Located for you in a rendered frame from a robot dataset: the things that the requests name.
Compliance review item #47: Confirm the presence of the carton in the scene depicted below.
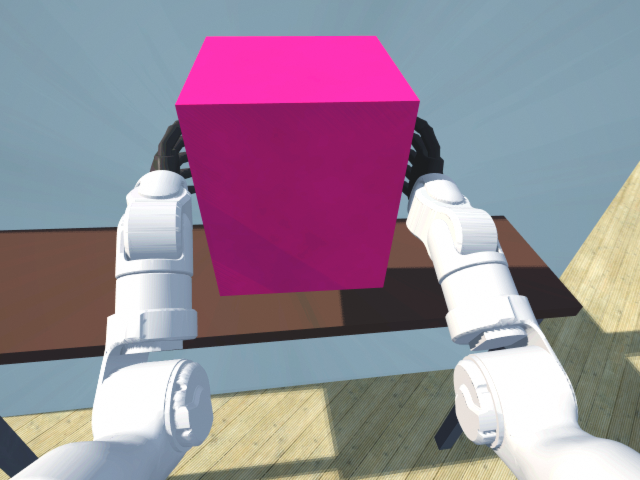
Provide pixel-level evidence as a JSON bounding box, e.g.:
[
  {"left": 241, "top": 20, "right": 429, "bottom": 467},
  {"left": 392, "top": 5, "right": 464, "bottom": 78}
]
[{"left": 175, "top": 36, "right": 420, "bottom": 296}]

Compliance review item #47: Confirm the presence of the left robot hand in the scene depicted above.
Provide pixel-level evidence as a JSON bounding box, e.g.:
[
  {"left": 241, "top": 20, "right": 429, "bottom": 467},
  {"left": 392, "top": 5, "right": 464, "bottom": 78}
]
[{"left": 150, "top": 120, "right": 196, "bottom": 194}]

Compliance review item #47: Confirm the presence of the right robot hand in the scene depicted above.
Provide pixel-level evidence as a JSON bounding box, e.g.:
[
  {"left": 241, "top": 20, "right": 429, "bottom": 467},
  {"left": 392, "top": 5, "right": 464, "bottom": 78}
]
[{"left": 402, "top": 117, "right": 444, "bottom": 200}]

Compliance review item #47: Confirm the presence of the left robot forearm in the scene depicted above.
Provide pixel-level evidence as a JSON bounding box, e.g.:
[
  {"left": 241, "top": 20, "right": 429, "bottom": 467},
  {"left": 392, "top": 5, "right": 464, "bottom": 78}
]
[{"left": 92, "top": 170, "right": 198, "bottom": 438}]

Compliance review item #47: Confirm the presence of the right robot forearm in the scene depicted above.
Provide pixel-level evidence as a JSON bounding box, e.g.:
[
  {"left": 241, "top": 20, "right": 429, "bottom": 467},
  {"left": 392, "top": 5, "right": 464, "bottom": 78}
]
[{"left": 406, "top": 173, "right": 578, "bottom": 422}]

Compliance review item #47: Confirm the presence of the robot right upper arm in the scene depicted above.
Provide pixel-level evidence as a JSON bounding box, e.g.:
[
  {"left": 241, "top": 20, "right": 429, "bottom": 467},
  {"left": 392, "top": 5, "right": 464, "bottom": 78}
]
[{"left": 454, "top": 345, "right": 640, "bottom": 480}]

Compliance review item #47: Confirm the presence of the robot left upper arm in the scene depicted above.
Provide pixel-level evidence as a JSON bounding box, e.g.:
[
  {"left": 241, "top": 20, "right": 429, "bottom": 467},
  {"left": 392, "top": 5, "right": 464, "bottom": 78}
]
[{"left": 9, "top": 359, "right": 213, "bottom": 480}]

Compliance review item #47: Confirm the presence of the table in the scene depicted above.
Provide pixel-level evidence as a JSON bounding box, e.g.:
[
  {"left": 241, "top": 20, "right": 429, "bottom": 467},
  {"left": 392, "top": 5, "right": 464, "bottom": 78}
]
[{"left": 0, "top": 216, "right": 583, "bottom": 478}]

